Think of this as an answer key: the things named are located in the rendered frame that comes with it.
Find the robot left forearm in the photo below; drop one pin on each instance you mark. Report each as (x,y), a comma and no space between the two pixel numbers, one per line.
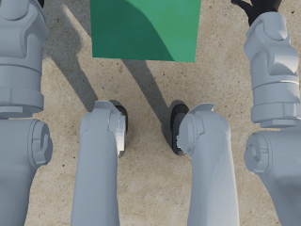
(22,35)

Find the left robot upper arm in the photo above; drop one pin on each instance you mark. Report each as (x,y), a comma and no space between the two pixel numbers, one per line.
(25,145)

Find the robot right hand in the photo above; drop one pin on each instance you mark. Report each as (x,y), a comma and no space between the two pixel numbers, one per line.
(258,7)

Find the carton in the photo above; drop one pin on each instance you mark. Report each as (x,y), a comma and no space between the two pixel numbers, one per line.
(164,30)

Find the left robot shin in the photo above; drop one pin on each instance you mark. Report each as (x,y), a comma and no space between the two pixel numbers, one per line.
(102,104)

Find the robot right forearm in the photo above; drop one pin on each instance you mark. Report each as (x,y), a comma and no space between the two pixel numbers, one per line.
(273,66)

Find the right robot thigh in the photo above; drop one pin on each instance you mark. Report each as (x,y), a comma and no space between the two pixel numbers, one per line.
(213,200)

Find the right robot upper arm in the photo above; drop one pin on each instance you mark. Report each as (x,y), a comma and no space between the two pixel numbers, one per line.
(275,156)

